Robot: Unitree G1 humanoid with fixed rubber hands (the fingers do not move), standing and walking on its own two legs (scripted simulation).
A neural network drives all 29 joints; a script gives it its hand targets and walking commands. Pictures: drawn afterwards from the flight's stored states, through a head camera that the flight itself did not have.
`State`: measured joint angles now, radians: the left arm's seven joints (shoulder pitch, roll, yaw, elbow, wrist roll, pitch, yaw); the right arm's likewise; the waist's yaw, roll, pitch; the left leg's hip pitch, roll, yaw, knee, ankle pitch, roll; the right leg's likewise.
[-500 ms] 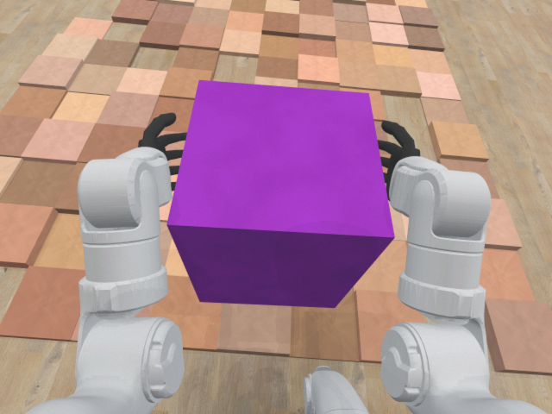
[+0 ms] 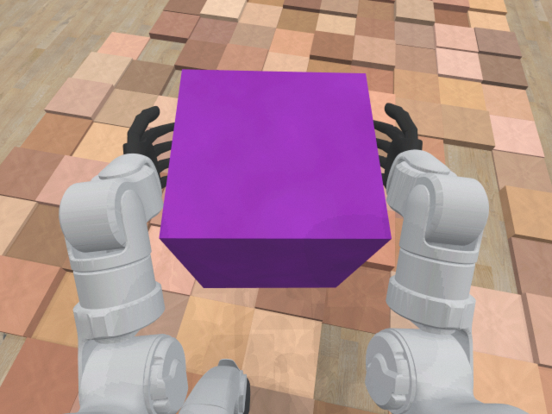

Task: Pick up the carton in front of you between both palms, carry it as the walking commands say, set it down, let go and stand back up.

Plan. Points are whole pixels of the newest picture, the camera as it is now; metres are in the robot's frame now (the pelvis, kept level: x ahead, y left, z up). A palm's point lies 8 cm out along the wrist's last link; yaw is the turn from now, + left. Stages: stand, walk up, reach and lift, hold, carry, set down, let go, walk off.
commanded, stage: carry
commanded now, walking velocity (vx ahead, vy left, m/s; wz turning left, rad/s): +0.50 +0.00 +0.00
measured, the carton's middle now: (272, 197) +0.40 +0.04 +0.06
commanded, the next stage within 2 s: none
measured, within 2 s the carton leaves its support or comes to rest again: neither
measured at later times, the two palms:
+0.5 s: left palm out of the picture +0.76 +0.12 +0.19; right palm out of the picture +0.78 -0.17 +0.19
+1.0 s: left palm out of the picture +1.03 +0.18 +0.12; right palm out of the picture +1.07 -0.11 +0.11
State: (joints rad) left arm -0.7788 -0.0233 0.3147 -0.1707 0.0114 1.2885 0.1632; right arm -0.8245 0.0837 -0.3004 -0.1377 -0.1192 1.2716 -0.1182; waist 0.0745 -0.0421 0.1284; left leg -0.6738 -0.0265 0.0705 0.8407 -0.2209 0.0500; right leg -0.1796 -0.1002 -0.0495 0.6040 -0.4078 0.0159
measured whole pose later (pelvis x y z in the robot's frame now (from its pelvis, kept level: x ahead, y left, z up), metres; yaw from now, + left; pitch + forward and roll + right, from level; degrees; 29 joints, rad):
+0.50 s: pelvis +0.37 -0.04 +0.03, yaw +1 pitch +5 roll +2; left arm -0.90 0.00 0.32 0.02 0.08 1.36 0.11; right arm -0.95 -0.03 -0.28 0.09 -0.04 1.35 -0.16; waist 0.03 0.00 0.07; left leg -0.49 0.01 -0.01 1.07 -0.36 0.02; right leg -0.41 0.06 -0.11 0.48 -0.17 -0.14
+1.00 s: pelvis +0.69 -0.01 +0.02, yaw +13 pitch +3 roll +2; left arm -0.61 -0.04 0.25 0.05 0.08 1.20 0.11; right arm -0.65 0.00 -0.16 0.12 -0.02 1.18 -0.14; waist -0.12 0.01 0.03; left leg -0.42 -0.14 0.11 0.57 -0.21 0.16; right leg -0.55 -0.01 0.02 1.37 -0.47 0.03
